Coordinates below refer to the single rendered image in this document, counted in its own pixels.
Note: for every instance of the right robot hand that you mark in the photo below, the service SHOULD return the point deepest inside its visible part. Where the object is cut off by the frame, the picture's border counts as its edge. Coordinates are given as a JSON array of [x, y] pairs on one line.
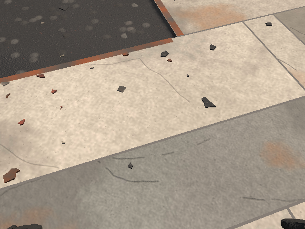
[[293, 223]]

